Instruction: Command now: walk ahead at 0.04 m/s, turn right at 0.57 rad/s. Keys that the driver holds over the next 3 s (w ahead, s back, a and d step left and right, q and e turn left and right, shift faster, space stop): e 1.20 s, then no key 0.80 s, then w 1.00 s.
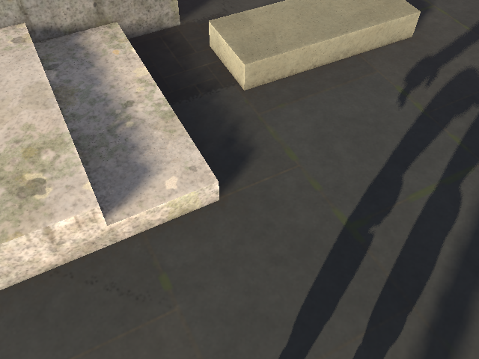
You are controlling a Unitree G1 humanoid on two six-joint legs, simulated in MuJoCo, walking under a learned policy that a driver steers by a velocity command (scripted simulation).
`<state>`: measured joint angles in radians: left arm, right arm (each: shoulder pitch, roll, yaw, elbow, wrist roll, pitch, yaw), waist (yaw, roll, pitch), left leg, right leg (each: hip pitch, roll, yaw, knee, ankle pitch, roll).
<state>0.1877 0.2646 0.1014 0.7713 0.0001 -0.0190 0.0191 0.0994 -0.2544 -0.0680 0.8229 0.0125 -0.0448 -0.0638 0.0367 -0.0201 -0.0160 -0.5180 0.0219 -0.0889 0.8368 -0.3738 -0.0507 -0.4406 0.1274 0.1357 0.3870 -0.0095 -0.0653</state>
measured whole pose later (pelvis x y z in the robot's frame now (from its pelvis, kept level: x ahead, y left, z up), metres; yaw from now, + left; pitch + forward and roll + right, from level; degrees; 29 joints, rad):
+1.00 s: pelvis -0.02 +0.02 +0.00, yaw -36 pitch +3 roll +0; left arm 0.16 0.32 0.09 0.58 -0.02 0.04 0.02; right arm 0.15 -0.24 -0.07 0.70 -0.02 -0.01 -0.04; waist 0.00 -0.05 0.00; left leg -0.32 0.00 -0.01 0.54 -0.27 0.01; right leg -0.55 0.12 0.11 1.04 -0.47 0.04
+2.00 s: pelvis -0.05 +0.01 -0.01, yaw -49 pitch +0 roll +0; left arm 0.19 0.20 0.03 0.71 0.01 0.01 0.01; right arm 0.21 -0.20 -0.01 0.75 -0.01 0.00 -0.04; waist 0.00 0.00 0.01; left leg -0.26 0.01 -0.01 0.60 -0.33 -0.01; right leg -0.30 0.03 0.02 0.60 -0.29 -0.02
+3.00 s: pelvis +0.27 -0.25 +0.01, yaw -49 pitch +2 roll +2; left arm 0.14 0.28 0.03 0.71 0.01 -0.07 0.01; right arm 0.36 -0.27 -0.04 0.83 0.00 -0.08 0.02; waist -0.07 -0.04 -0.01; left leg -0.11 -0.10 0.05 0.25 -0.18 0.09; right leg -0.72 -0.13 0.05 0.80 0.01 0.01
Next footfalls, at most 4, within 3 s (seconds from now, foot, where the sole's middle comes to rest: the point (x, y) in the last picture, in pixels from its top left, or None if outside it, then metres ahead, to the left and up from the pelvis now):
0.08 left None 0.10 0.14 -0.77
0.46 right None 0.00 -0.11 -0.77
0.90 left None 0.08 0.08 -0.77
1.28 right None -0.09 -0.11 -0.77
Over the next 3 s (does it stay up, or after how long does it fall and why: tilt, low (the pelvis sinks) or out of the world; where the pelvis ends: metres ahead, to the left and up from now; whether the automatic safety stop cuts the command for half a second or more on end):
stays up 0.27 -0.25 0.01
